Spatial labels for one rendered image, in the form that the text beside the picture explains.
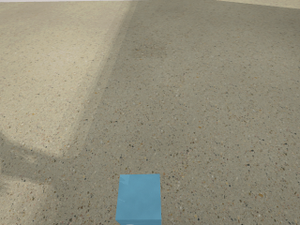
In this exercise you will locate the carton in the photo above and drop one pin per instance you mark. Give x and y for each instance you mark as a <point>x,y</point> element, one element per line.
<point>139,199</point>

